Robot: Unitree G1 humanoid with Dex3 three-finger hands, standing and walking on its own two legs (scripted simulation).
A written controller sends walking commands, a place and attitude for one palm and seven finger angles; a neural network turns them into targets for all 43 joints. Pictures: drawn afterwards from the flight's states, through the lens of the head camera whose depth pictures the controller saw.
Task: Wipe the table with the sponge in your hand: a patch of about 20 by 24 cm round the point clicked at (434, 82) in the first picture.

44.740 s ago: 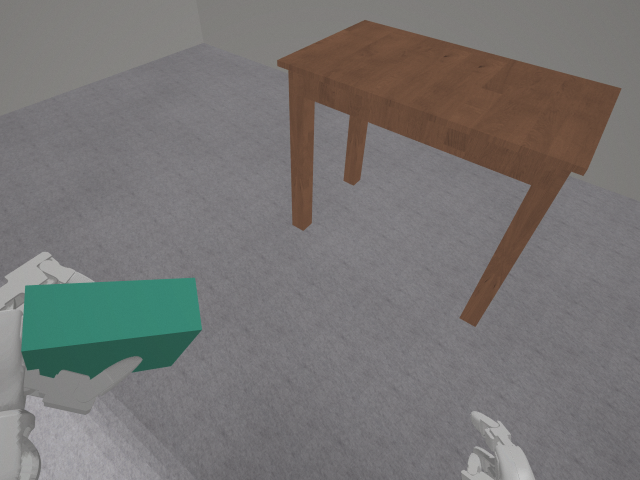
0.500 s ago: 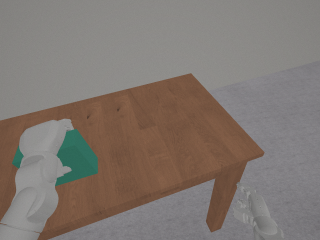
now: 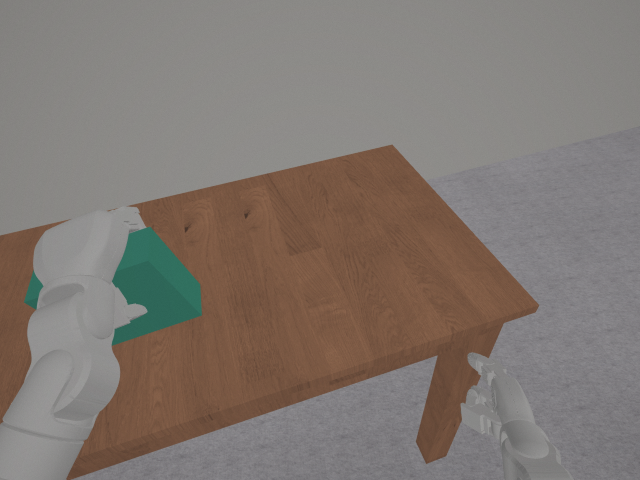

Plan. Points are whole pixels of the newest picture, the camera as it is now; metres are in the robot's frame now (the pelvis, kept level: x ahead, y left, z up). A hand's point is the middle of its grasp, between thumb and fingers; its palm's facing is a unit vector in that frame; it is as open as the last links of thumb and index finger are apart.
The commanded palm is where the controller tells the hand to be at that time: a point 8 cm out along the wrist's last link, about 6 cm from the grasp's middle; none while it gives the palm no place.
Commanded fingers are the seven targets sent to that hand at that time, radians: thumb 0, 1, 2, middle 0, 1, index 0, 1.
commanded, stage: bring the sponge back beside the body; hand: left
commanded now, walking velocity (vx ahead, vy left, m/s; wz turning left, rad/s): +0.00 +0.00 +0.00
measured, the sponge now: (134, 300) +0.27 +0.29 +0.11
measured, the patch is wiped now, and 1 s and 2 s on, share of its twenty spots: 1.00 1.00 1.00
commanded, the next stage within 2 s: step back with the hand held close in 1.68 s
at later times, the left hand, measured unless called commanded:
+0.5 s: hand (117, 295) +0.24 +0.28 +0.15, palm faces +0.16 -0.15 -0.98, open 9.3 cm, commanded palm +0.20 +0.28 +0.22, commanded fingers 0.00 0.10 1.30 -1.20 -1.60 -1.20 -1.60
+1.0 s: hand (104, 328) +0.21 +0.28 +0.14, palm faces +0.15 -0.15 -0.98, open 9.3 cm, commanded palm +0.17 +0.27 +0.21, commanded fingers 0.00 0.10 1.30 -1.20 -1.60 -1.20 -1.60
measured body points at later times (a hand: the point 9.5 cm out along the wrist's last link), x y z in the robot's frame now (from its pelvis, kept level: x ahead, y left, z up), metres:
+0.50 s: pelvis +0.01 +0.00 +0.00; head -0.01 -0.04 +0.45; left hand +0.23 +0.29 +0.20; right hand +0.27 -0.19 -0.07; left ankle +0.00 +0.10 -0.74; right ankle +0.02 -0.08 -0.74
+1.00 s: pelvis +0.00 +0.00 +0.00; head -0.04 -0.04 +0.45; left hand +0.19 +0.28 +0.19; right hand +0.26 -0.19 -0.06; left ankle +0.00 +0.10 -0.74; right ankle +0.02 -0.08 -0.74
